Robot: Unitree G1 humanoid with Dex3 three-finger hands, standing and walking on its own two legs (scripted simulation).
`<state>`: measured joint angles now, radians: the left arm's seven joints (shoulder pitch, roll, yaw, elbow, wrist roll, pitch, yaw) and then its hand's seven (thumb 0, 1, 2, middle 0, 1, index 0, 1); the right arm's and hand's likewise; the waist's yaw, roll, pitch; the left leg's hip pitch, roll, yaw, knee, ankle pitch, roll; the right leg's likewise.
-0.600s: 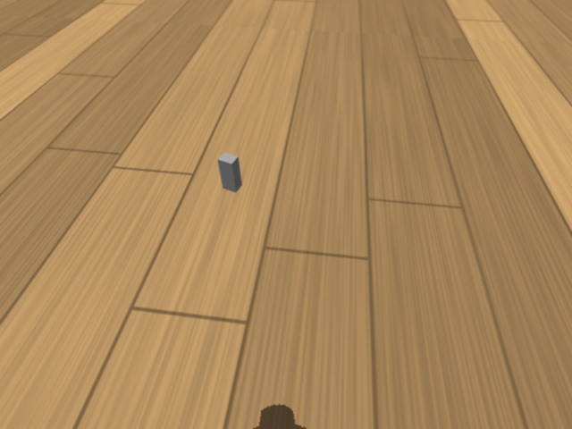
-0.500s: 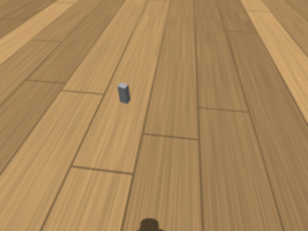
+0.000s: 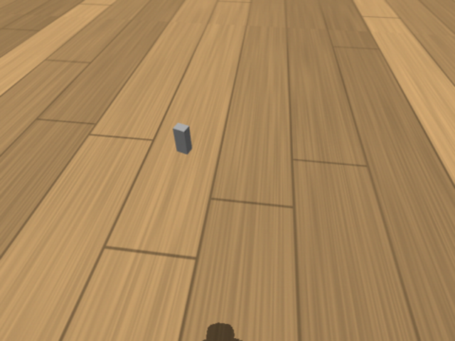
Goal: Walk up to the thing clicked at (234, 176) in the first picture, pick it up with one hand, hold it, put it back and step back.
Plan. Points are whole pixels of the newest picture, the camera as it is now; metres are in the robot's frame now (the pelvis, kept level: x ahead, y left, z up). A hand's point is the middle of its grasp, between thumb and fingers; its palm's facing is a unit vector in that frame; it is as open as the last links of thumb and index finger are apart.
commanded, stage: stand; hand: left
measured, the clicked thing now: (182, 138) +1.39 +0.28 -0.69
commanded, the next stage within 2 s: walk up in 0.52 s
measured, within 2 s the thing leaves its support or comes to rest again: neither
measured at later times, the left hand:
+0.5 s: hand out of the picture +0.08 +0.25 -0.16, palm faces -0.03 -0.94 -0.33, open 7.4 cm
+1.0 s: hand out of the picture +0.12 +0.24 -0.13, palm faces +0.08 -0.91 -0.41, open 7.4 cm
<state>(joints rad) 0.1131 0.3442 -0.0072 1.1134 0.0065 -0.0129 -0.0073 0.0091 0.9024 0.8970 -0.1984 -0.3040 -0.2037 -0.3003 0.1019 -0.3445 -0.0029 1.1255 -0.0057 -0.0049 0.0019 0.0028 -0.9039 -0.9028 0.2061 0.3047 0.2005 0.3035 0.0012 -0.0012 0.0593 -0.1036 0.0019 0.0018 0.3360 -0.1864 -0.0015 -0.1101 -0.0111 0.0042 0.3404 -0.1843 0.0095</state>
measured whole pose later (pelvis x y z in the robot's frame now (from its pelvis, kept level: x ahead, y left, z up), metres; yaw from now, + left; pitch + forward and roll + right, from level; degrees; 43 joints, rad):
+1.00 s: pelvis +0.12 -0.05 +0.00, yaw +3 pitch -4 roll -1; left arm 0.33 0.40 0.07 0.99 0.02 -0.08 -0.05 0.01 0.90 0.90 -0.20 -0.30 -0.20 -0.30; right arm 0.23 -0.44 -0.09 0.99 -0.02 -0.02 0.08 0.01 -0.91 -0.90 0.20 0.30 0.20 0.30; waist 0.04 0.07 0.04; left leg -0.48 0.02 -0.07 0.96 -0.27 0.01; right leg -0.04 0.00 -0.10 0.36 -0.26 -0.03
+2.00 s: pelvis +0.58 -0.03 -0.01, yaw +5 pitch -3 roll +0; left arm 0.37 0.39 0.05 0.86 0.01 -0.09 -0.05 0.01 0.90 0.90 -0.20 -0.30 -0.21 -0.30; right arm 0.26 -0.43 -0.07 0.87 -0.01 -0.02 0.08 0.00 -0.91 -0.90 0.20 0.30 0.20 0.30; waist 0.04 0.06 0.08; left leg -0.52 0.09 -0.02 0.81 -0.21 0.00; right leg -0.13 -0.01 -0.10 0.43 -0.26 -0.04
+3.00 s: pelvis +0.90 +0.03 -0.01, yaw +4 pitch -3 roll -1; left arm 0.35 0.42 0.04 0.84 0.01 -0.07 -0.05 0.01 0.90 0.90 -0.20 -0.30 -0.21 -0.30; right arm 0.31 -0.43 -0.08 0.89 -0.02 -0.02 0.07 0.00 -0.91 -0.90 0.21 0.30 0.20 0.30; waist 0.03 0.04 0.06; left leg -0.44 0.09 0.01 0.70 -0.25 0.00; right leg -0.19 -0.04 -0.07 0.51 -0.28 -0.01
